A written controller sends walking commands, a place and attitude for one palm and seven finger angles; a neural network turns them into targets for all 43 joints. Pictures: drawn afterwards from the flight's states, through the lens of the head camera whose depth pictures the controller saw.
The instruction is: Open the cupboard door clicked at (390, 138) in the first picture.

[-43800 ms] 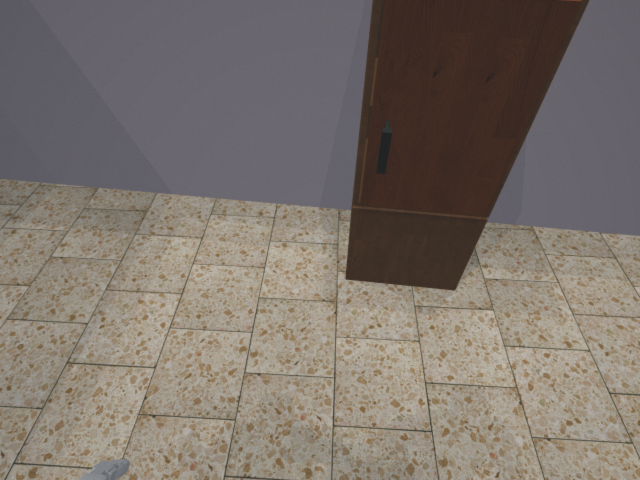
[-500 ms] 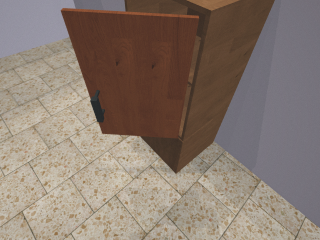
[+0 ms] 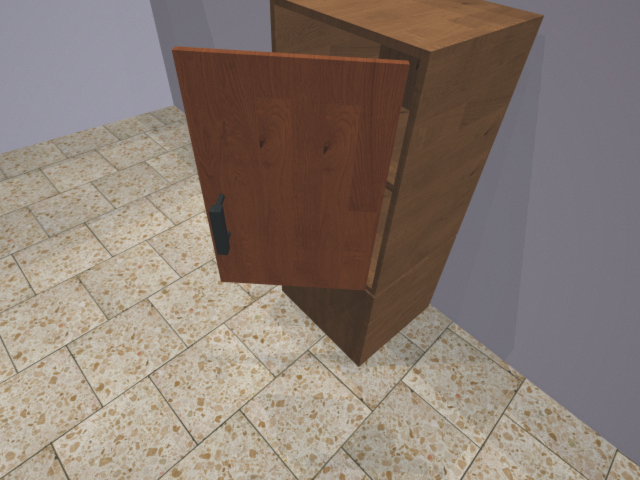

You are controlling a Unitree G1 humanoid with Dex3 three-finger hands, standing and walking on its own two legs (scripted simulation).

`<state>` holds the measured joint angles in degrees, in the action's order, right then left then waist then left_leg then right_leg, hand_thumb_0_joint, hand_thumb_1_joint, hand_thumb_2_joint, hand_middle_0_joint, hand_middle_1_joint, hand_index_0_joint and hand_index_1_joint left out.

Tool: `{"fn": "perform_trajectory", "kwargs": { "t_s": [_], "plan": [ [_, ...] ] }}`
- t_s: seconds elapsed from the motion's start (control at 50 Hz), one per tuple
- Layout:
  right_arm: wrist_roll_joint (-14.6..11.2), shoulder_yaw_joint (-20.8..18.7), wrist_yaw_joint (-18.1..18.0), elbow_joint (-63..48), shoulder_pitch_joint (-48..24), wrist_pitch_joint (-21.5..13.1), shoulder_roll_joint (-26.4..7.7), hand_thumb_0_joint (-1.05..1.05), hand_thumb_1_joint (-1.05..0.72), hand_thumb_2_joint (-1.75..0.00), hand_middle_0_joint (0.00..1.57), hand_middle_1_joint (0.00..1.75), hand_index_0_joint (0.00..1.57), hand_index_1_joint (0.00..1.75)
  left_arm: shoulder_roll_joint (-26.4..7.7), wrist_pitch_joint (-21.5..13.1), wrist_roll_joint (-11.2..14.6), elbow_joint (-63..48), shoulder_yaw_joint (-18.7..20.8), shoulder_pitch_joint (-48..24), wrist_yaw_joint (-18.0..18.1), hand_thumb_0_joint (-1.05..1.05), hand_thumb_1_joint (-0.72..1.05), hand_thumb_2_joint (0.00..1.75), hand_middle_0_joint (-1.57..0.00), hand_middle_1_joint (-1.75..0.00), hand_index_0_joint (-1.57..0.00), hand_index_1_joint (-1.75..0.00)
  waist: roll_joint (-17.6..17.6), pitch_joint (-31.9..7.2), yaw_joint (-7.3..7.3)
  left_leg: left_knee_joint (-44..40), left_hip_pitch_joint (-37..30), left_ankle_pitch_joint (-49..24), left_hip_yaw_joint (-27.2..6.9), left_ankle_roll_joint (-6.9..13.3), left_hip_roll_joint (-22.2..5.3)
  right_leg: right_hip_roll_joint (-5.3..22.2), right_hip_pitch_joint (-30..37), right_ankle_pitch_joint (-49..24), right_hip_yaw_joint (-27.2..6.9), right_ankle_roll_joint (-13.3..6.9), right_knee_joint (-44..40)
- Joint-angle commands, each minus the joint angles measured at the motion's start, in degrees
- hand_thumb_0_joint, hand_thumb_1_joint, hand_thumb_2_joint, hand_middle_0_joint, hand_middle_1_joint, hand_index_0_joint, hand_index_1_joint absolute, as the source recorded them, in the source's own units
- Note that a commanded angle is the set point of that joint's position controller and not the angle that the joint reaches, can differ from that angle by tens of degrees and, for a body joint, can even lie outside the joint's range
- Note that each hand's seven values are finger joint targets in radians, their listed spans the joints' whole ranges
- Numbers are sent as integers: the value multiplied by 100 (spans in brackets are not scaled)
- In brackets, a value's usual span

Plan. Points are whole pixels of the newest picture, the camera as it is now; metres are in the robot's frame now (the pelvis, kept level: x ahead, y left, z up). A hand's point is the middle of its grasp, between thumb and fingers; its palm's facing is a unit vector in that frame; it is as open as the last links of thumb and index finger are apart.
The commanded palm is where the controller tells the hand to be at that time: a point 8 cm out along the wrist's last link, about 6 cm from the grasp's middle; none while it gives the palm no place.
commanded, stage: look again from close up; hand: left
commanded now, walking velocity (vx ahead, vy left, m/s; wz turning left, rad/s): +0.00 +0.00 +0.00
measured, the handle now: (222, 224) +0.65 +0.26 -0.10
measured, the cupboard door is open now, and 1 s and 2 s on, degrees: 46 46 46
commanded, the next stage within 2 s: shuffle to correct the standing spot in 0.14 s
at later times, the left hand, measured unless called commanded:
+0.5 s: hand out of the picture -0.09 +0.20 -0.18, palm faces +0.06 -0.98 -0.18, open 7.4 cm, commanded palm none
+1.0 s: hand out of the picture +0.06 +0.20 -0.16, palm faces +0.03 -0.98 -0.20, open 7.2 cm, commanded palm none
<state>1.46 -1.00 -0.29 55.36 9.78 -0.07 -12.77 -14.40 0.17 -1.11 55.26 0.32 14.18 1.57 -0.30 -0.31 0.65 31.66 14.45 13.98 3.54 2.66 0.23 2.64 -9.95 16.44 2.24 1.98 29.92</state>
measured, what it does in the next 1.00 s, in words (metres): steps on the spot: right foot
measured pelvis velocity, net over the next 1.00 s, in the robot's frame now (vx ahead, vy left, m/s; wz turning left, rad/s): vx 0.00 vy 0.03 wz -0.03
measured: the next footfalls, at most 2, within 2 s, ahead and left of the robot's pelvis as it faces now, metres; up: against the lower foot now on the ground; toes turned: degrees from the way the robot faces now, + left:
right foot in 0.94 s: +0.03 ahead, -0.11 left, +0.00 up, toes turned -8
left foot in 1.24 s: +0.17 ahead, +0.18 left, +0.00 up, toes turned +4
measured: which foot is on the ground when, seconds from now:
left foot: down 0.00-0.94, up 0.96-1.00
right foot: down 0.00-0.54, up 0.56-0.92, down 0.94-1.00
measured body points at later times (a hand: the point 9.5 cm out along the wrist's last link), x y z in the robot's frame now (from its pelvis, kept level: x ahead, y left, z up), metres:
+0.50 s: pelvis -0.04 +0.02 +0.00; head -0.06 +0.03 +0.45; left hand -0.09 +0.25 -0.16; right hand -0.04 -0.23 -0.14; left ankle +0.00 +0.09 -0.72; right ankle +0.00 -0.14 -0.73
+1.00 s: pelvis +0.00 +0.03 +0.00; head -0.01 +0.02 +0.45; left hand +0.05 +0.25 -0.14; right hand -0.07 -0.18 -0.16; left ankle +0.00 +0.10 -0.72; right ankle -0.01 -0.10 -0.73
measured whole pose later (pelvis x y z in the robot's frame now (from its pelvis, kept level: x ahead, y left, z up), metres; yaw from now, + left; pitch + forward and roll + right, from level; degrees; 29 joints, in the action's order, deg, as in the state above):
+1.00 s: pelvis +0.00 +0.03 +0.00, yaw -2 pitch -1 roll -1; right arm 1.6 -1.7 -0.2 64.2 23.6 -0.1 -7.1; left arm -7.8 -2.2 -1.4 57.1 3.0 15.9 1.5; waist 2.0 -0.6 -1.4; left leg 39.5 17.5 22.4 5.7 2.7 0.4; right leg 2.2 -11.6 14.4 5.7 -0.4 27.4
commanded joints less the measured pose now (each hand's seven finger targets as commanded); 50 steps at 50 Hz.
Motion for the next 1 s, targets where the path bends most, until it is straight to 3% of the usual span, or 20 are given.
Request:
{"fn": "perform_trajectory", "kwargs": {
  "t_s": [0.0,0.22,0.34,0.38,0.42,0.46,0.48,0.5,0.52,0.54,0.58,0.62,0.7,0.78,0.86,0.88,0.9,0.92,0.94,0.98],
  "plan": [
    [-16,-251,-42,-341,-10,-117,-1039,0,-90,-90,20,30,20,30,-782,-44,-45,-273,174,135,8,0,90,90,-20,-30,-20,-30,406,460,-16,-1532,504,1005,-1037,73,-706,176,-241,14,-250,-293,-538],
    [-30,-290,-11,-125,128,-57,-1168,0,-90,-90,20,30,20,30,-787,-57,-73,43,183,498,-41,0,90,90,-20,-30,-20,-30,256,408,7,-1874,664,1851,-1148,37,-703,215,-259,544,-272,-280,-789],
    [5,-171,-6,139,602,145,-599,0,-90,-90,20,30,20,30,-417,63,-73,340,166,1120,-31,0,90,90,-20,-30,-20,-30,-178,591,6,-1090,666,2043,-598,-130,-228,367,-722,2071,-739,-432,-1249],
    [-3,-173,-21,192,803,175,-412,0,-90,-90,20,30,20,30,-539,43,-44,365,250,1090,-25,0,90,90,-20,-30,-20,-30,-861,572,-76,150,502,1232,-98,-227,93,813,-962,2403,-1302,-689,-1743],
    [14,-248,-45,331,1243,191,-280,0,-90,-90,20,30,20,30,-654,38,-14,214,397,503,20,0,90,90,-20,-30,-20,-30,-1170,285,-409,1448,-173,684,78,-246,46,1355,-1700,2462,-1599,-929,-2208],
    [-36,-244,-25,492,1835,129,-117,0,-90,-90,20,30,20,30,-581,33,-35,76,406,-64,23,0,90,90,-20,-30,-20,-30,-958,325,-718,775,-848,885,6,-183,-136,1126,-2162,2171,-1008,-734,-1694],
    [-38,-215,-8,531,1976,88,-82,0,-90,-90,20,30,20,30,-461,48,-46,63,371,-4,3,0,90,90,-20,-30,-20,-30,-353,595,-674,-107,-817,1152,-50,-143,-103,750,-2232,2213,-752,-602,-1022],
    [-5,-217,-24,522,2072,-17,-221,0,-90,-90,20,30,20,30,-189,72,-38,50,305,259,-22,0,90,90,-20,-30,-20,-30,691,956,-554,-1349,-547,2192,-1106,45,-562,183,-2443,2013,-419,-466,280],
    [32,-304,-91,500,2161,-90,-647,0,-90,-90,20,30,20,30,167,57,-18,-37,260,381,-47,0,90,90,-20,-30,-20,-30,1939,1213,-483,-2500,-413,3286,-2673,394,-1641,-336,-2925,1431,325,-267,1758],
    [6,-320,-145,440,1953,-120,-753,0,-90,-90,20,30,20,30,171,6,-32,-149,268,158,-68,0,90,90,-20,-30,-20,-30,1447,1508,-368,-2891,143,3211,-3047,814,-2032,8,-2940,1012,-166,-323,2593],
    [-7,-240,-132,289,1215,-178,-522,0,-90,-90,20,30,20,30,170,11,-71,89,300,562,-129,0,90,90,-20,-30,-20,-30,840,853,43,-2792,757,2878,-2633,782,-1794,237,-2194,462,-276,-353,3215],
    [-25,-199,-127,302,1123,-254,-358,0,-90,-90,20,30,20,30,292,10,-74,238,288,775,-135,0,90,90,-20,-30,-20,-30,429,794,105,-2721,694,2142,-1978,746,-1584,326,-2007,57,-205,-272,3110],
    [-21,-216,-159,509,1497,-276,-253,0,-90,-90,20,30,20,30,491,-5,-49,107,239,481,-150,0,90,90,-20,-30,-20,-30,374,694,-77,-2569,182,1551,-1493,781,-1397,260,-1781,190,120,-231,2022],
    [19,-237,-165,686,1851,-232,-190,0,-90,-90,20,30,20,30,535,-29,-57,-71,220,95,-134,0,90,90,-20,-30,-20,-30,511,737,-297,-2493,-103,1661,-1576,859,-1513,159,-1518,558,230,-263,1024],
    [9,-233,-145,703,1769,-195,-192,0,-90,-90,20,30,20,30,560,-95,-49,51,248,553,-110,0,90,90,-20,-30,-20,-30,147,426,-76,-1950,189,1617,-1283,630,-1317,-46,-179,167,362,-306,-362],
    [-21,-210,-121,692,1685,-201,-86,0,-90,-90,20,30,20,30,447,-139,-51,149,281,838,-79,0,90,90,-20,-30,-20,-30,-47,366,56,-1474,685,1532,-1030,451,-1073,57,585,18,195,-383,-778],
    [-49,-174,-99,610,1563,-214,86,0,-90,-90,20,30,20,30,249,-185,-65,263,339,1168,-29,0,90,90,-20,-30,-20,-30,-478,322,188,-752,1518,1466,-579,221,-687,676,1373,625,-592,-635,-1086],
    [-76,-132,-69,438,1337,-222,286,0,-90,-90,20,30,20,30,-152,-211,-64,376,414,1559,21,0,90,90,-20,-30,-20,-30,-1416,483,365,480,2508,1503,198,-71,-72,1733,1784,1252,-2024,-1118,-1666],
    [6,-198,-15,230,926,-210,80,0,-90,-90,20,30,20,30,-365,-232,-26,390,474,1776,58,0,90,90,-20,-30,-20,-30,-1212,640,457,1560,2732,1696,95,-103,-212,2335,1304,1498,-2680,-1524,-2165],
    [12,-269,60,184,857,-153,49,0,-90,-90,20,30,20,30,-173,-315,-19,278,479,1297,91,0,90,90,-20,-30,-20,-30,-676,765,149,2388,2624,1052,-215,-99,-477,2009,699,1410,-2201,-1450,-2252]
  ]
}}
